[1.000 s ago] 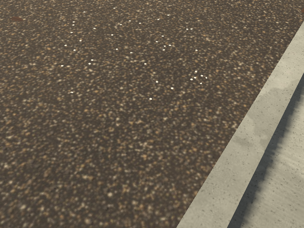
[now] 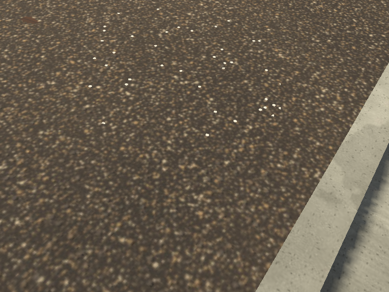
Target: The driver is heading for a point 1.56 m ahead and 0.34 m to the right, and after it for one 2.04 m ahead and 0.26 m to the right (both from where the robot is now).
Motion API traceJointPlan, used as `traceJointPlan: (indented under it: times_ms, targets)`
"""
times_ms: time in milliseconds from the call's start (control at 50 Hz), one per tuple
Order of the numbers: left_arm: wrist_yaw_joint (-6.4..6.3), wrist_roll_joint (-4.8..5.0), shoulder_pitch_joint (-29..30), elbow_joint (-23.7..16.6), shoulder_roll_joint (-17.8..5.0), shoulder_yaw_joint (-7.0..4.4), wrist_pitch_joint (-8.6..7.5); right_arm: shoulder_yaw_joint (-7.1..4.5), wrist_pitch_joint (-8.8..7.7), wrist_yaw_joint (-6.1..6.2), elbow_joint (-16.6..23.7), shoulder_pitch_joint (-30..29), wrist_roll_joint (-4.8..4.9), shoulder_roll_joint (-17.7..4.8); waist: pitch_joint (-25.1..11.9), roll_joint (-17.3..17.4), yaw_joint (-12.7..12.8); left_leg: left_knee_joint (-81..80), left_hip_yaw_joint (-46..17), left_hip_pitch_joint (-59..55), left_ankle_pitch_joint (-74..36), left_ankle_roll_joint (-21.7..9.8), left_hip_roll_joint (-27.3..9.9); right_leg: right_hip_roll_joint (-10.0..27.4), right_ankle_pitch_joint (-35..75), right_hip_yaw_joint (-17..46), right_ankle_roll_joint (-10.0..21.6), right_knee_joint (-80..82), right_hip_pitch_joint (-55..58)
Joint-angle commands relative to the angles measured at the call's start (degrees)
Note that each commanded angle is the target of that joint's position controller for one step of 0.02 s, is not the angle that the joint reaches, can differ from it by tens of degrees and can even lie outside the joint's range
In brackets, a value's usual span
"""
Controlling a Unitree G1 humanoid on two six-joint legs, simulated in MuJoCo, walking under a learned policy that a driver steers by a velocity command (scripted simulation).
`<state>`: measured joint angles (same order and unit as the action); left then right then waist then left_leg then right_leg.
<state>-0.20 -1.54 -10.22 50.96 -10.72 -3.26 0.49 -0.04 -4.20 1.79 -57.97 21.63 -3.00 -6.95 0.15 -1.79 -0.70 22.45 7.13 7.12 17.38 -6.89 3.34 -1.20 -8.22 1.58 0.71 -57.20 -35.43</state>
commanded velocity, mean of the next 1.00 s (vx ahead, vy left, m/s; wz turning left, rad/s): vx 0.42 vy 0.00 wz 0.00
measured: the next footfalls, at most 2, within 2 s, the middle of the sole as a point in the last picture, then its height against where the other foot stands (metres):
right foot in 0.48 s outside the picture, level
left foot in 0.98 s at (169, 223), level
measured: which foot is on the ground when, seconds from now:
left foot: down 0.00-0.52, up 0.54-0.96, down 0.98-1.00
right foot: up 0.00-0.46, down 0.48-1.00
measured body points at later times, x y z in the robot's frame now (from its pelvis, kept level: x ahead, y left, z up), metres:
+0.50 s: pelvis +0.25 -0.04 -0.04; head +0.26 -0.02 +0.41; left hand +0.51 +0.15 -0.11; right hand +0.07 -0.24 -0.15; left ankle -0.05 +0.03 -0.73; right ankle +0.36 -0.14 -0.74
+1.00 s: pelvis +0.58 -0.03 -0.03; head +0.62 -0.02 +0.42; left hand +0.51 +0.22 -0.17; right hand +0.83 -0.23 -0.11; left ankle +0.72 +0.07 -0.74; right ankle +0.36 -0.15 -0.72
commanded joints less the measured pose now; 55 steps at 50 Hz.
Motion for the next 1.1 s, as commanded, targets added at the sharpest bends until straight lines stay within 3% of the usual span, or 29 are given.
traceJointPlan:
  times_ms: [20, 80, 120, 180, 280, 340, 400, 460, 480, 500, 520, 540, 560, 580, 600, 640, 680, 720, 740, 780, 860, 920, 960, 980, 1000, 1020, 1040, 1080, 1100]
  targets:
    - [1.7, -0.44, 6.24, -4.4, -1.94, -0.29, -2.33, -1.3, -1.68, -6.58, -3.82, 12.54, -6.6, -6.96, 6.45, 6.06, -2.59, -15.15, -19.66, -12.85, -7.62, -3.95, -21.38, 2.23, 9.19, 10.9, 3.57, -2.09, -21.3]
    - [-0.55, -0.34, 3.94, -2.84, -6.87, -2.16, -4.24, -0.35, -3.04, -7.81, -4.4, 9.99, -5.41, -4.6, 2.45, 2.19, -1.43, -13.34, -18.62, -20.21, -10.91, -6.92, -19.74, -3.6, 13.98, 18.76, 6.54, -7.19, -30.16]
    - [-0.82, -0.26, 6.84, -3.69, -5.95, -2.35, -4.23, 0.33, -3.15, -7.53, -4.06, 7.82, -4.75, -4.29, 1.58, 2.36, -0.11, -13.37, -15.14, -17.02, -10.33, -5.52, -17.52, -4.29, 15.43, 16.57, 5.43, -7.06, -28.7]
    - [0.6, -0.49, 9.95, -4.55, -1.67, -1.19, -3.4, 1.47, -3.39, -7.33, -5.12, 11.34, -4.02, -2.65, 3.21, 4.71, -0.16, -14.93, -12.61, -11.69, -15.92, -4.64, -17.0, -0.74, 14.83, 9.33, 3.47, -7.99, -27.22]
    - [3.46, -0.85, 17.9, -7.99, 0.27, 0.38, -3.23, 2.59, -4.32, -6.24, -8.14, 19.48, -3.29, -2.23, 3.73, 7.06, -1.76, -14.62, -8.86, -13.28, -36.93, -2.81, -15.43, 4.38, 12.68, -2.35, 2.44, 1.01, -22.55]
    - [4.41, -0.51, 24.95, -10.97, 0.16, 0.7, -3.4, 2.21, -4.09, -5.79, -10.66, 24.75, -2.43, -4.77, 6.24, 8.31, -3.5, -14.49, -8.52, -17.44, -41.47, -2.03, -16.64, 2.94, 7.73, -6.16, 3.9, 11.36, -19.81]
    - [5.01, -0.68, 26.19, -12.51, -0.76, 0.2, -2.95, 1.22, -3.87, -6.18, -10.23, 22.12, -2.22, -7.91, 6.27, 11.2, -0.5, -13.62, -6.61, -16.87, -56.64, -1.85, -17.72, 0.06, 2.57, -8.76, 6.14, 16.71, -8.58]
    - [4.19, 0.3, 18.85, -11.07, -3.34, -0.8, -2.9, -1.61, -3.19, -5.5, -9.39, 17.5, -2.22, -13.92, 2.56, 12.04, 4.93, -3.87, -4.71, -18.12, -77.62, 0.71, -19.41, -2.33, 0.61, -8.59, 7.82, 21.3, 3.86]
    - [3.49, 0.79, 11.41, -8.67, -4.85, -1.37, -3.15, -2.33, -3.02, -5.4, -8.67, 16.06, -3.2, -15.04, -1.12, 11.89, 7.34, 2.95, -4.39, -13.37, -81.28, 2.62, -18.53, -2.46, 4.61, -7.7, 8.78, 20.16, 15.22]
    - [2.6, 0.49, -3.54, -3.75, -6.13, -1.96, -3.33, -1.89, -3.32, -5.14, -7.44, 14.97, -3.79, -12.32, -9.42, 7.91, 11.12, 17.3, -5.34, -1.23, -70.23, 4.68, -15.58, 0.39, 9.87, -3.03, 11.71, 15.46, 36.98]
    - [2.18, 0.37, -17.02, 0.53, -8.78, -1.97, -4.67, 0.62, -3.43, -5.7, -5.48, 24.95, -4.8, -4.6, -24.25, -6.1, 9.55, 37.11, -7.72, 24.82, -30.07, 8.27, -5.65, 12.0, 19.16, 16.59, 23.5, 16.88, 73.0]
    - [2.0, -2.55, -32.07, 6.92, -6.75, -1.65, -4.69, -0.12, -3.3, -7.78, -3.06, 14.03, -1.63, -5.26, -25.15, -5.24, 14.54, 59.55, -11.18, 33.09, 12.73, 7.12, 3.66, 19.36, 17.47, 33.41, 25.31, 31.75, 74.18]
    - [1.14, -3.12, -27.02, 7.91, -9.82, -3.17, -6.66, -1.04, -3.84, -7.81, 0.97, 4.79, 0.94, -5.34, -7.99, -1.62, 12.93, 68.43, -17.23, 41.75, 6.54, 3.73, -0.7, 19.2, 13.33, 30.11, 20.36, 34.7, 58.55]
    - [0.87, -1.68, -15.57, 6.22, -9.43, -3.37, -7.38, -1.65, -4.41, -6.73, 2.33, -0.72, 0.15, -7.21, 0.77, 0.52, 9.59, 67.23, -16.82, 40.19, 1.84, 2.19, -5.97, 18.29, 12.53, 23.69, 18.94, 37.78, 40.65]
    - [0.91, -1.06, -8.91, 5.13, -3.11, -1.47, -7.25, -1.85, -3.98, -5.73, 3.1, 0.64, -1.82, -7.0, -2.25, 1.91, 4.94, 63.72, -16.69, 33.78, 0.83, 0.39, -7.85, 16.91, 13.78, 17.65, 18.92, 39.82, 32.41]
    - [1.48, -0.55, -1.9, 4.45, 3.01, 0.65, -7.29, -1.06, -2.05, -5.3, 5.23, -0.6, -2.15, -3.14, -0.83, 1.95, -0.88, 62.99, -14.67, 29.37, 1.51, -1.66, -9.96, 15.84, 16.46, 12.96, 18.48, 44.79, 19.16]
    - [1.53, -0.18, -1.71, 4.25, 2.88, 0.87, -8.85, -0.91, -0.63, -5.27, 5.88, -0.49, -1.94, -2.34, 1.12, 1.19, -3.12, 58.47, -13.07, 32.28, 1.72, -1.72, -10.73, 13.62, 13.15, 8.73, 17.68, 47.67, 14.76]
    - [1.78, -1.94, -3.04, 3.87, 1.31, 1.01, -9.9, -0.81, -0.74, -5.3, 7.21, -4.88, -2.0, -3.59, 0.7, 1.1, -2.75, 47.87, -10.78, 33.14, -9.36, -0.92, -11.66, 9.54, 16.05, 3.12, 15.55, 47.8, 12.24]
    - [0.92, 1.95, -3.35, 4.56, -5.1, 0.79, -8.73, -2.14, -1.28, -1.8, 10.54, -9.94, 6.69, -8.47, 4.88, 1.87, -3.86, 43.0, -9.84, 33.35, -12.46, 3.0, -11.61, 10.79, 20.52, 2.91, 13.57, 50.33, 10.16]
    - [-0.06, 2.93, -7.98, 5.28, -5.61, 1.07, -8.21, -1.55, -2.44, -0.54, 11.9, -16.12, 5.83, -7.99, 3.77, 2.25, -1.13, 27.34, -7.74, 27.94, -20.76, 4.74, -10.4, 8.18, 21.29, 0.14, 10.75, 49.71, 11.04]
    - [-0.84, 3.38, -16.88, 7.49, -7.94, 0.5, -7.23, -1.32, -2.0, -2.05, 15.13, -28.03, 5.51, -7.18, 3.72, -1.03, 3.47, 9.99, -6.32, 27.67, -25.12, 5.37, -6.87, 10.06, 14.26, 1.6, 9.48, 49.49, 26.94]
    - [-0.99, 2.6, -17.26, 7.62, -8.87, -0.29, -5.73, -2.62, -2.18, -3.0, 15.3, -26.8, 4.89, -10.2, 1.15, -2.84, 1.2, 5.45, -5.78, 25.82, -18.62, 2.84, -4.43, 13.35, 31.7, 1.91, 7.82, 41.34, 39.78]
    - [-0.99, 1.68, -14.69, 6.28, -8.92, -0.37, -4.66, -4.77, -2.83, -3.36, 11.65, -14.88, 4.65, -14.33, -6.47, -4.63, -5.14, 4.61, -4.28, 10.18, -17.16, -0.12, -2.06, 10.98, 44.06, -0.15, 5.65, 26.42, 40.23]
    - [-0.79, 0.85, -12.61, 3.96, -8.08, 0.11, -4.68, -5.85, -2.79, -3.18, 8.73, -3.16, 3.75, -17.7, -14.6, -2.42, -9.23, 9.93, -11.8, -9.66, -24.99, -3.57, -9.56, 8.46, 32.78, -1.61, 4.25, 10.6, 27.37]
    - [0.29, 1.43, -20.48, 3.79, -0.49, 2.43, -5.86, -6.95, -2.42, -3.14, 6.82, 4.6, 2.62, -21.98, -26.16, 13.45, -7.12, 6.56, -39.21, -34.78, -17.77, -15.48, -25.25, -1.6, -0.63, -1.96, -0.1, -15.33, 2.18]
    - [0.88, 2.26, -19.79, 4.93, -3.16, 1.88, -7.43, -5.74, -1.8, -2.87, 6.59, 5.48, 2.85, -17.64, -29.97, 13.61, -7.75, -0.49, -50.01, -35.99, -13.59, -14.98, -25.58, -2.56, -22.0, 7.14, 0.97, -24.21, -3.77]
    - [0.97, 3.87, -13.61, 2.56, -7.07, 0.67, -8.13, -5.17, -1.6, -2.46, 7.44, -1.46, 3.64, -15.19, -19.78, 11.76, -6.46, -2.13, -40.66, -27.7, -10.4, -11.63, -23.51, 0.98, -19.18, 6.54, 1.63, -26.51, -9.51]
    - [-0.23, 3.42, -5.34, -0.5, -8.99, -0.21, -7.96, -4.04, -1.94, -2.44, 9.14, -11.43, 3.23, -12.21, -8.03, 2.93, -2.41, -6.95, -28.37, -6.45, -17.31, -8.88, -19.94, 6.2, -10.85, 2.96, 1.7, -21.11, -6.39]
    - [-0.68, 2.99, -6.0, -0.92, -8.33, -0.63, -7.14, -3.47, -2.25, -2.75, 8.73, -12.95, 2.64, -10.52, -5.71, 3.44, 0.14, -9.01, -24.38, 0.11, -18.45, -7.79, -17.7, 7.96, -9.38, 3.02, 1.75, -18.34, -2.77]
Keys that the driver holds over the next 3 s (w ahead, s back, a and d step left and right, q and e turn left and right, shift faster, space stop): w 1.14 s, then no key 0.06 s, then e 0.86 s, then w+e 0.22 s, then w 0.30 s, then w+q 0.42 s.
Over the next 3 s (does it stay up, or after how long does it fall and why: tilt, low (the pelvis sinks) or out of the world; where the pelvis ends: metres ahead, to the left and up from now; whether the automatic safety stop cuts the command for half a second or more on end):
stays up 1.11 -0.25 -0.02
